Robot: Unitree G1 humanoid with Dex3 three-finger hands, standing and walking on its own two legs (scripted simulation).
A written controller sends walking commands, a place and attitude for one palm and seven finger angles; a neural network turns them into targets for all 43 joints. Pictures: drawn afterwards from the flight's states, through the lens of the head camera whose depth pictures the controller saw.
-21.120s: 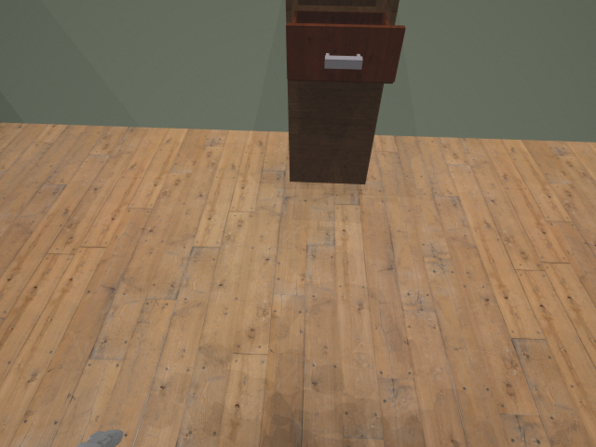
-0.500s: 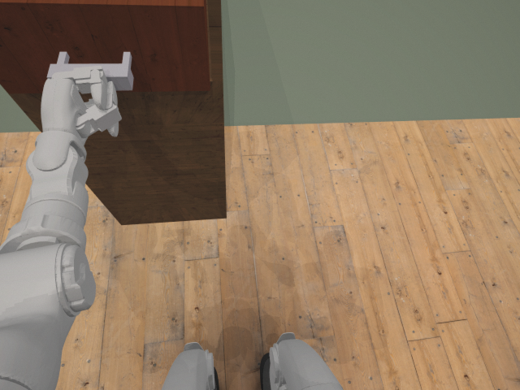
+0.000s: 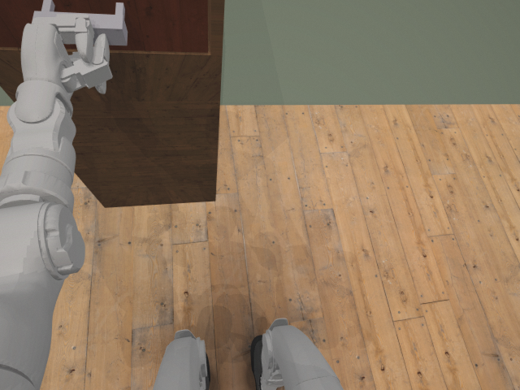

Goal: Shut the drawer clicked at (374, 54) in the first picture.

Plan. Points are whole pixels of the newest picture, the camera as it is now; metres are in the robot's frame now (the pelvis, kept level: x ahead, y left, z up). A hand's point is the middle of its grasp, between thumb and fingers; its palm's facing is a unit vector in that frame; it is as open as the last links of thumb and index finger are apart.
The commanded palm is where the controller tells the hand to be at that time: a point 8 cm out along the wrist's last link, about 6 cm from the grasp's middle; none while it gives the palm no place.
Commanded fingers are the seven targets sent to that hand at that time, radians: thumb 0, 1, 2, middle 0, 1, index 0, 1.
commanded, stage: push the drawer shut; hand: left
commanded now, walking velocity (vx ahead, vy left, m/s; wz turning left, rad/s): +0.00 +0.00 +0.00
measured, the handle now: (83, 18) +0.64 +0.18 +0.09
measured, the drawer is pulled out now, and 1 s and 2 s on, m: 0.00 0.00 0.00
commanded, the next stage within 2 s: pull the fist back off the drawer in 0.04 s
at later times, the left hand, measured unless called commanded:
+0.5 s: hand (100, 61) +0.56 +0.16 +0.09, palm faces +0.00 -1.00 -0.04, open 2.8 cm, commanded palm +0.55 +0.18 +0.09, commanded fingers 0.00 0.90 0.90 -1.40 -1.60 -1.40 -1.60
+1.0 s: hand (106, 66) +0.55 +0.15 +0.09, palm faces +0.01 -1.00 +0.00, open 2.9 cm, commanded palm +0.50 +0.21 +0.11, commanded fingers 0.00 0.90 0.90 -1.40 -1.60 -1.40 -1.60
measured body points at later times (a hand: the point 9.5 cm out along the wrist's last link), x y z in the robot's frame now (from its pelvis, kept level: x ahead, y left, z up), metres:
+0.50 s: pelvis -0.01 +0.00 +0.00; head +0.16 +0.03 +0.42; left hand +0.56 +0.21 +0.09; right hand -0.04 -0.26 -0.10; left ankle +0.03 +0.09 -0.65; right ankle +0.03 -0.11 -0.65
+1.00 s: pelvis +0.04 -0.01 +0.02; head +0.17 +0.01 +0.45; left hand +0.55 +0.21 +0.09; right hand +0.03 -0.26 -0.09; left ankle +0.03 +0.09 -0.65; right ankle +0.03 -0.11 -0.65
